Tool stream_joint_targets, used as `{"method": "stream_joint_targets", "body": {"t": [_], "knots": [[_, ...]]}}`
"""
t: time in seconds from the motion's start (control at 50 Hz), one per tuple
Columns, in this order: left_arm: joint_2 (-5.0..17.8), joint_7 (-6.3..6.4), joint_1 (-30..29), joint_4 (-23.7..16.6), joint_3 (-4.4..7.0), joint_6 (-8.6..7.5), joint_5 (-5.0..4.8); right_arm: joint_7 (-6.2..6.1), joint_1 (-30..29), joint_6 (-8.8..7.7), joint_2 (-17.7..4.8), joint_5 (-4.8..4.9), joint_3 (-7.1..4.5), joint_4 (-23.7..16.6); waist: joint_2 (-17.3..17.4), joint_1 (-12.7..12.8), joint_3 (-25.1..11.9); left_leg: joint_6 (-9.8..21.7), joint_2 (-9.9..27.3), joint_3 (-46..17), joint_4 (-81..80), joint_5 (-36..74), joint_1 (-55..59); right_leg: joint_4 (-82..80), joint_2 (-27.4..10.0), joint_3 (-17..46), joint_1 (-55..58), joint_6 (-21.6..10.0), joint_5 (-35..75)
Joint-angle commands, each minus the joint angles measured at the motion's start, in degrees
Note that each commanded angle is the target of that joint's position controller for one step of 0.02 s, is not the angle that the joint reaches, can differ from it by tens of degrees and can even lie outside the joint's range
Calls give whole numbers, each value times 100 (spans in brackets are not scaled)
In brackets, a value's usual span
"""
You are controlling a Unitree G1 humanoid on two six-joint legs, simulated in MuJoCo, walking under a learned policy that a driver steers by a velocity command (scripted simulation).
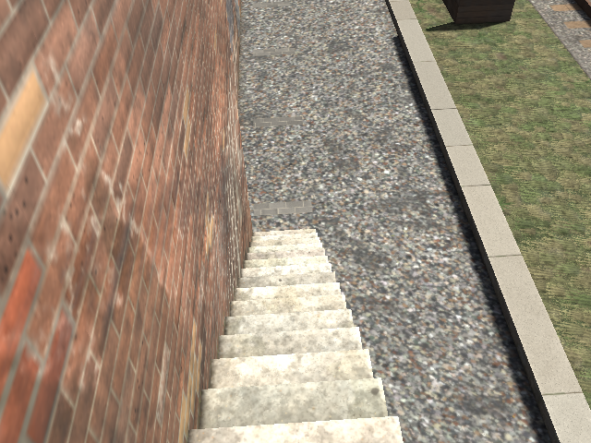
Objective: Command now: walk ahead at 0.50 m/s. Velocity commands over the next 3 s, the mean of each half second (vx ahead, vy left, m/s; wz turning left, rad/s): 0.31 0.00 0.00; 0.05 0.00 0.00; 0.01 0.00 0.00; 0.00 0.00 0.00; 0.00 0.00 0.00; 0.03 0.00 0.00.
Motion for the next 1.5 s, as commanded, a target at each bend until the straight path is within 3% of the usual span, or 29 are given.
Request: {"method": "stream_joint_targets", "body": {"t": [0.02,0.06,0.1,0.14,0.18,0.22,0.24,0.26,0.28,0.3,0.32,0.34,0.38,0.4,0.44,0.48,0.5,0.56,0.6,0.62,0.66,0.68,0.74,0.8,0.88,1.0,1.08,1.18,1.5], "knots": [[734,44,-923,-536,132,-205,-297,-17,135,32,-81,-51,11,-401,-740,-541,679,-46,367,222,-2212,2432,973,-1622,-1017,1387,-1217,-826,465],[733,91,-957,-618,123,-161,-204,89,-394,-26,18,-8,99,-560,-682,-221,590,31,319,651,-3465,2721,2090,-1543,-746,1106,-1401,-767,-198],[700,159,-605,-638,132,-48,-151,148,-993,-75,-219,151,63,-789,-857,289,775,-22,400,735,-4178,2462,2112,-1121,-694,1001,-838,-855,-23],[507,273,-67,-492,185,158,18,59,-934,-162,-298,343,130,-756,-863,549,1058,-48,741,441,-5525,2907,2136,-553,-589,919,-47,-808,231],[371,412,-29,-447,191,358,126,-8,67,-237,-226,310,146,-486,-717,425,939,13,915,401,-5932,3601,3114,438,-410,799,-154,-781,607],[561,351,-217,-469,251,470,44,-80,1610,-260,-280,86,125,-134,-351,-228,648,50,1054,735,-6560,4084,4894,1946,-128,489,-684,-677,1118],[588,423,-120,-449,268,532,23,-30,2015,-277,-798,-74,7,55,398,-478,371,115,1350,477,-6796,3665,5179,3302,204,532,-579,-648,136],[322,404,-155,-320,263,549,-67,48,2805,-289,-1060,-138,34,154,969,-808,-255,178,1674,472,-5682,4823,6211,5244,724,351,-1344,-544,-2001],[-117,317,862,-293,265,581,-231,152,2704,-317,-1267,-44,57,332,2001,-89,-777,115,1963,615,-3208,6981,7739,6768,916,-60,-3207,-396,-3897],[-144,412,694,-387,133,665,-188,201,2665,-280,-870,350,194,351,1853,-152,-867,9,2310,105,-3120,6743,7443,7065,607,-36,-3989,-288,-3162],[-50,435,178,-469,122,732,-58,136,2595,-287,-696,556,300,279,1701,-291,-765,278,2511,-334,-3693,5464,6592,7018,668,51,-4039,-185,-2526],[-109,382,-625,-777,69,744,71,-12,2033,-333,-905,608,318,47,1744,-390,-574,981,2708,-1080,-4671,2424,5444,6888,496,334,-3937,-113,-1534],[116,161,-1466,-734,107,894,-13,-193,1538,-299,-482,509,641,-128,1002,-219,198,1295,2795,-1186,-5258,1067,3404,6500,513,619,-3128,88,-1041],[112,170,-1743,-850,76,837,11,-235,1373,-374,-391,389,696,-143,411,-116,415,1181,2404,-589,-5028,574,2811,5233,505,1280,-2954,95,662],[91,165,-1660,-673,68,922,-50,-251,1446,-455,-319,413,869,-167,792,-13,268,880,2205,-211,-4711,1867,2575,5022,757,1012,-2558,179,843],[-180,84,-1717,-632,-47,1044,-96,-289,1534,-504,69,562,1156,-200,669,105,242,550,1857,-128,-4766,555,2378,3326,767,1065,-2185,344,1966],[-191,53,-1768,-659,-44,1121,-108,-271,1439,-445,164,528,1206,-192,662,147,184,322,1720,-58,-4885,46,2502,2351,618,1051,-1753,404,2192],[-47,-14,-2124,-670,40,1234,-192,-229,1115,-397,-385,457,1133,-386,1391,23,260,-116,1704,-84,-5378,-97,2238,1884,606,690,-270,491,2496],[10,-43,-2187,-687,42,1145,-165,-221,989,-421,-278,489,1151,-470,1239,41,541,-65,1777,22,-5288,551,2320,1386,387,806,-309,445,2255],[35,-82,-2231,-781,-26,1057,-160,-174,1107,-288,0,396,1157,-395,1100,-43,947,-170,1609,241,-5561,701,2785,-870,127,724,-359,356,1236],[-105,-100,-2380,-906,-122,1024,-187,-140,1582,-90,27,179,1110,-193,1737,-518,941,-177,1506,91,-5708,1233,3304,-1984,77,512,341,329,1357],[-30,-43,-2472,-954,-109,1008,-227,-118,1646,-118,-208,214,990,-99,1764,-542,937,-210,1478,-10,-5636,1791,3308,-2150,-4,701,715,307,1770],[-48,-18,-2411,-895,-123,816,-257,-36,1966,-201,194,370,963,129,525,-642,344,-165,1294,333,-5603,1556,3775,-2205,-408,1049,1209,154,2561],[158,-126,-2259,-794,-57,752,-62,44,1386,-165,-281,311,734,32,-262,-356,156,228,987,781,-5435,-774,3768,-2551,-464,1032,1170,-34,2757],[155,-77,-2157,-916,-30,763,-26,124,1406,-163,-197,336,664,79,-315,-256,80,252,923,859,-5212,-1121,3660,-2436,-400,959,852,-10,2202],[203,-81,-2172,-1155,0,660,-76,5,1269,-65,-453,328,483,59,-312,-282,142,259,917,915,-4991,-1135,3809,-2422,-379,1061,401,-130,2030],[281,-8,-1978,-1285,-12,646,-24,92,1212,-2,-616,325,329,71,-331,-232,316,150,866,1007,-4964,-1375,3659,-2370,-371,1137,344,-195,1850],[317,-33,-1843,-1450,-12,659,-11,111,1186,32,-484,249,368,133,-182,-244,284,101,886,1085,-5093,-1573,3805,-2404,-384,1225,344,-205,2016],[299,-26,-1860,-1564,-15,703,-35,137,906,-112,-494,321,453,240,-91,-223,140,79,1100,1106,-5362,-612,4040,-2256,-391,1041,628,-166,2591]]}}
